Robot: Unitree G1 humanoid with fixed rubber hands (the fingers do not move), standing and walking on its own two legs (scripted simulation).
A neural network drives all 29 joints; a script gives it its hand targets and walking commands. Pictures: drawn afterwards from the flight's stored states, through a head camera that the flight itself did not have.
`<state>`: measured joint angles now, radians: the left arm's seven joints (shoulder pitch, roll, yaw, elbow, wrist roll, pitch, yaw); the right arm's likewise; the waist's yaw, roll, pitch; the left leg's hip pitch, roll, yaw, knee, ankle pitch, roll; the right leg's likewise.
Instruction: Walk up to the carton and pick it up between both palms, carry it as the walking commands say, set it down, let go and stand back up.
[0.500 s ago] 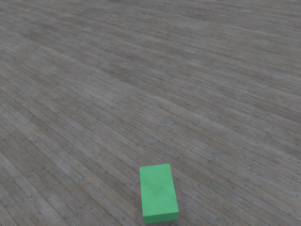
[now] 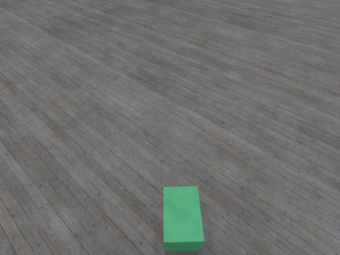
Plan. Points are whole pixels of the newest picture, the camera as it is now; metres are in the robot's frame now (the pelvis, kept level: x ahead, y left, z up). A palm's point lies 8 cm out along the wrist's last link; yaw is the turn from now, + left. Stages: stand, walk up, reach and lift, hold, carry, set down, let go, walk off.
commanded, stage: walk up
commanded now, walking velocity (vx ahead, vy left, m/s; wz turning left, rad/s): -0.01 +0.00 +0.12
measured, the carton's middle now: (181, 217) +0.47 -0.03 -0.69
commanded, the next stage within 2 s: stand in 0.24 s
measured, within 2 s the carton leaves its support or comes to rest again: neither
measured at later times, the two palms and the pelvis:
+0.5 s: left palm out of the picture -0.03 +0.22 -0.15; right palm out of the picture +0.02 -0.21 -0.14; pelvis +0.01 +0.01 +0.00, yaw +2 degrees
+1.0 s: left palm out of the picture +0.06 +0.25 -0.14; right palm out of the picture +0.07 -0.22 -0.14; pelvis +0.01 +0.01 -0.01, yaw +1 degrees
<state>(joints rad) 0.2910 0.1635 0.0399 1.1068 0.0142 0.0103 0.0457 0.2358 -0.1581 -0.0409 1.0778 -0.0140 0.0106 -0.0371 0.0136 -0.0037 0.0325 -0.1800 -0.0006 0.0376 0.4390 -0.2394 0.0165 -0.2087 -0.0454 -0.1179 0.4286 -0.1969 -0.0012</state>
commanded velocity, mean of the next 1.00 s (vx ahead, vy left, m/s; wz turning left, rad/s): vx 0.00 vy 0.00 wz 0.03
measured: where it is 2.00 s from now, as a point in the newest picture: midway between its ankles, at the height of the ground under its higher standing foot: outside the picture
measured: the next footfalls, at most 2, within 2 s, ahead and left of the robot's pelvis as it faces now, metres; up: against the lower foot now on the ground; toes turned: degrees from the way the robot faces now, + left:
none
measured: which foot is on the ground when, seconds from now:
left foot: down 0.00-1.00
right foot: down 0.00-1.00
